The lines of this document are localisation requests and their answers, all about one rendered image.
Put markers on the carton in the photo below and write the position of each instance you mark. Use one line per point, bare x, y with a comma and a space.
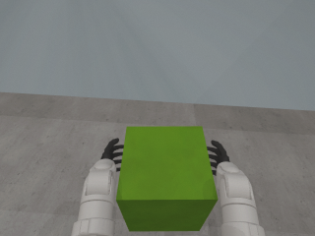
166, 181

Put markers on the robot left forearm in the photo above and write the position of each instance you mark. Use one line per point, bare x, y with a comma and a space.
97, 201

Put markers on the robot right hand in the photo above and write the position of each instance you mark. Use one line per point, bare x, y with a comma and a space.
221, 155

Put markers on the robot right forearm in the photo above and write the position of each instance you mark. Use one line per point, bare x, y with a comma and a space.
237, 202

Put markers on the robot left hand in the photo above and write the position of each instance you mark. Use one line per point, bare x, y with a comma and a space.
110, 154

